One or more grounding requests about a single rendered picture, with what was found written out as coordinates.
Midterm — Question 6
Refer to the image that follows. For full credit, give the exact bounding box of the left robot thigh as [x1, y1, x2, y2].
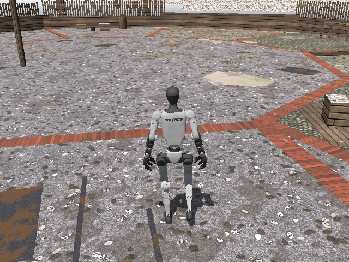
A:
[156, 152, 170, 191]

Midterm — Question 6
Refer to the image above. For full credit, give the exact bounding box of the robot right hand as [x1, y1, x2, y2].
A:
[194, 156, 207, 170]

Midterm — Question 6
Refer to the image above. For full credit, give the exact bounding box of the left robot forearm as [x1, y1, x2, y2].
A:
[144, 133, 154, 158]

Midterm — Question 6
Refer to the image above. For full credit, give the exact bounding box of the right robot upper arm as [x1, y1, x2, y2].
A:
[185, 110, 200, 140]

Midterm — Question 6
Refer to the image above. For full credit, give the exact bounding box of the robot thigh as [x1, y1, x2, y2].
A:
[182, 151, 193, 184]
[156, 152, 170, 191]

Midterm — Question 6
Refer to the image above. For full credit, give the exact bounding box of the right robot thigh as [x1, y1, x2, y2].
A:
[182, 151, 193, 184]

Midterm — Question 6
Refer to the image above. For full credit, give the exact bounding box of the robot left hand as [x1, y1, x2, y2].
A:
[143, 157, 156, 171]

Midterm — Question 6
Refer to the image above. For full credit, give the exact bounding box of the right robot forearm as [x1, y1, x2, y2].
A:
[194, 132, 206, 157]

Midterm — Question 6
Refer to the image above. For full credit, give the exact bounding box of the left robot upper arm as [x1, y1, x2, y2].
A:
[149, 110, 162, 141]

